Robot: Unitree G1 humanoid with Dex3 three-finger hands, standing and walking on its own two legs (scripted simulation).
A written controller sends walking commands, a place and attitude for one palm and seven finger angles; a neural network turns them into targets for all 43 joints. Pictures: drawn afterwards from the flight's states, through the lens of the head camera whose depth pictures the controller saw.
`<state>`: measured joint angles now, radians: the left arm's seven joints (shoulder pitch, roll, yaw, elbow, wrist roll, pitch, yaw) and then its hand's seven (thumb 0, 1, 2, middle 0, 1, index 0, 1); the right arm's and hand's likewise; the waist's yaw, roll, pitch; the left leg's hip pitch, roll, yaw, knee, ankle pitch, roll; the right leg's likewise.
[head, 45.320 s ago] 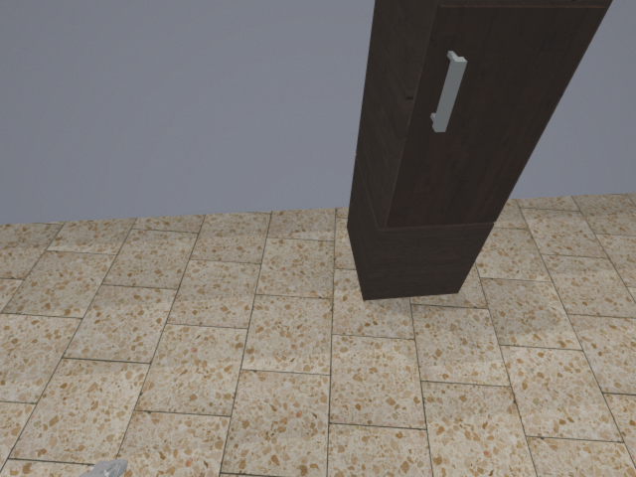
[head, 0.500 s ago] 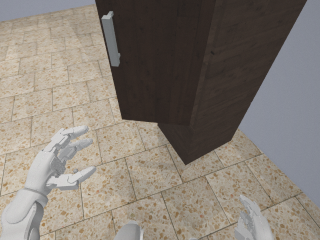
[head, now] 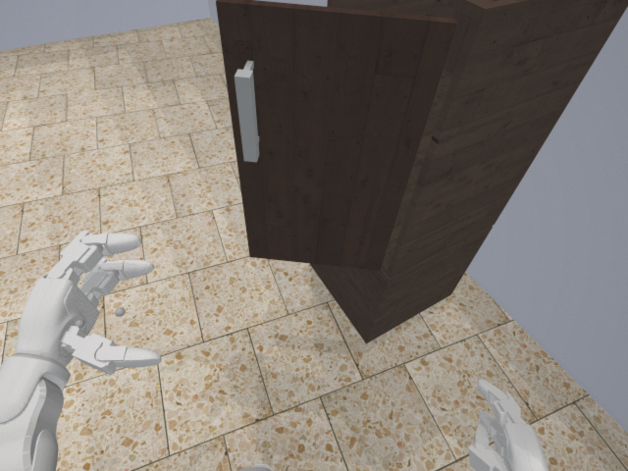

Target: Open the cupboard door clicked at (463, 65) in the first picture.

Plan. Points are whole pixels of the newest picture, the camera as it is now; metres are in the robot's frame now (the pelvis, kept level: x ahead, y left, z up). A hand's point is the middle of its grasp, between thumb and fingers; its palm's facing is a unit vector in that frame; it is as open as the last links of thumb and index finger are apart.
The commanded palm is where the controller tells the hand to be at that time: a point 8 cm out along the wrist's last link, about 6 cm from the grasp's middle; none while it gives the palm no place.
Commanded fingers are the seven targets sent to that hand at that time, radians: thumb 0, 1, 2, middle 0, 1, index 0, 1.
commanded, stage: raise the hand with hooked fingers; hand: left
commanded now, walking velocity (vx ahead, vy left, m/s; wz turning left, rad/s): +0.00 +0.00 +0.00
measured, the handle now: (250, 112) +0.62 +0.17 +0.12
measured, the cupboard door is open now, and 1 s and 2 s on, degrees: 54 54 54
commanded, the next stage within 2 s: move the hooked fingers beside the handle in 0.92 s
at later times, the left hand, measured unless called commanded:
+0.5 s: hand (76, 267) +0.28 +0.28 +0.15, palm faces +0.03 -1.00 -0.04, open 14.0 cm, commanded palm +0.24 +0.32 +0.14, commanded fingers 0.00 -0.50 0.30 -0.30 -1.20 -0.30 -1.20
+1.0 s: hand (124, 271) +0.28 +0.23 +0.14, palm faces +0.02 -1.00 -0.02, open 14.0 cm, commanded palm +0.26 +0.28 +0.14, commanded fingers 0.00 -0.50 0.30 -0.30 -1.20 -0.30 -1.20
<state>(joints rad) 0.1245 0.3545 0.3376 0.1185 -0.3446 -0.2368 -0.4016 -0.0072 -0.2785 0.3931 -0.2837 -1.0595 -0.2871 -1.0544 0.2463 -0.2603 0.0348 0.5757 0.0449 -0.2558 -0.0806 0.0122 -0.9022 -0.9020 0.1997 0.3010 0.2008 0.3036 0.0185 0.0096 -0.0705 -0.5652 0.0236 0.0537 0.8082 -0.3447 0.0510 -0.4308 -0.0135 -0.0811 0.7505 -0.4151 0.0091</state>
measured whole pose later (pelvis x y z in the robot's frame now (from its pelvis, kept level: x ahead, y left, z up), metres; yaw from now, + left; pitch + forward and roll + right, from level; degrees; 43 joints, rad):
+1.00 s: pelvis +0.00 -0.04 +0.02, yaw +0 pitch +2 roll -1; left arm -0.10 0.43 0.43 0.36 -0.36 -0.07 -0.51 -0.02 -0.50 0.30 -0.30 -1.20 -0.30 -1.20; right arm 0.26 -0.28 0.06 0.60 0.07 -0.22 -0.11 0.01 -0.90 -0.90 0.20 0.30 0.20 0.30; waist 0.03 0.05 -0.04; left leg -0.41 0.05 0.03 0.64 -0.26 0.00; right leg -0.29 0.02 -0.10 0.61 -0.36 -0.04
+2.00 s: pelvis +0.00 -0.01 +0.01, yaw -1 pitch +10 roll -2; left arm -0.77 0.56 0.41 1.06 -0.18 -0.21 -0.41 -0.02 -0.50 0.30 -0.30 -1.20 -0.30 -1.20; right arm 0.35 -0.29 0.05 0.64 0.04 -0.06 -0.07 0.01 -0.90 -0.90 0.20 0.30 0.20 0.30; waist -0.09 0.00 -0.05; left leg -0.62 0.04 0.06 0.74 -0.30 0.04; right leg -0.50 0.00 -0.07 0.70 -0.37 -0.01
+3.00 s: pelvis +0.03 -0.01 -0.01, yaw -3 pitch +21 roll -4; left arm -1.03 0.80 0.51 1.24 -0.08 -0.23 -0.46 -0.02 -0.50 0.30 -0.30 -1.20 -0.30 -1.20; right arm 0.48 -0.29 0.05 0.63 0.00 0.09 -0.04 0.00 -0.90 -0.90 0.20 0.30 0.20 0.30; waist -0.19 0.01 -0.09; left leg -0.83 0.08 0.05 0.84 -0.38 0.04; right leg -0.68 0.05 -0.07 0.72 -0.40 0.00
